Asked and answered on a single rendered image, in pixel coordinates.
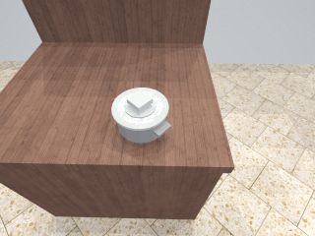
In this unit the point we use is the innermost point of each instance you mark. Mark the table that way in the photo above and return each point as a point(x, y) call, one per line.
point(60, 147)

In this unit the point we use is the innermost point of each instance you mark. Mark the knob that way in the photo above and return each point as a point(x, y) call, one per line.
point(139, 100)

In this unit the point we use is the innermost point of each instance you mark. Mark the lid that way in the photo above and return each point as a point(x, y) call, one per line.
point(129, 118)

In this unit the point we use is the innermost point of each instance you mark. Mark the pot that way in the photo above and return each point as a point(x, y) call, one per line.
point(145, 136)

